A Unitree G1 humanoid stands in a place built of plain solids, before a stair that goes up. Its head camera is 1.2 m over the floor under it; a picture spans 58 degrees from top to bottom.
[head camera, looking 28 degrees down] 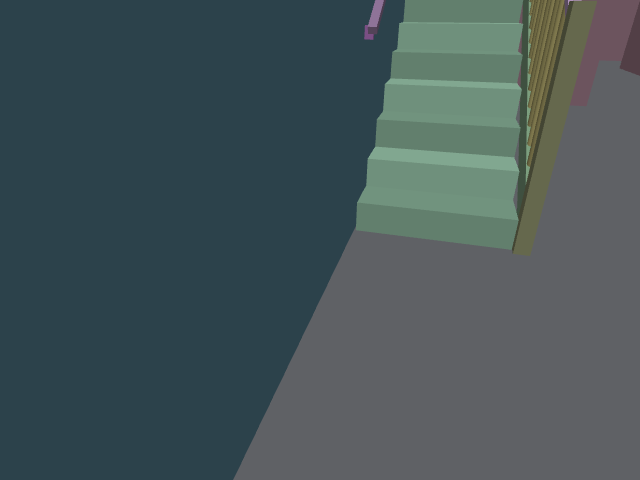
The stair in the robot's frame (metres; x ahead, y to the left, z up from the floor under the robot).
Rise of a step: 0.18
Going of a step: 0.28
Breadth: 0.90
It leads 16 degrees to the right of straight ahead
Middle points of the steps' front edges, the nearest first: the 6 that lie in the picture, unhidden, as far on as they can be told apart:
2.26 -0.65 0.19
2.54 -0.73 0.37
2.81 -0.81 0.56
3.09 -0.89 0.74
3.36 -0.97 0.93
3.63 -1.05 1.11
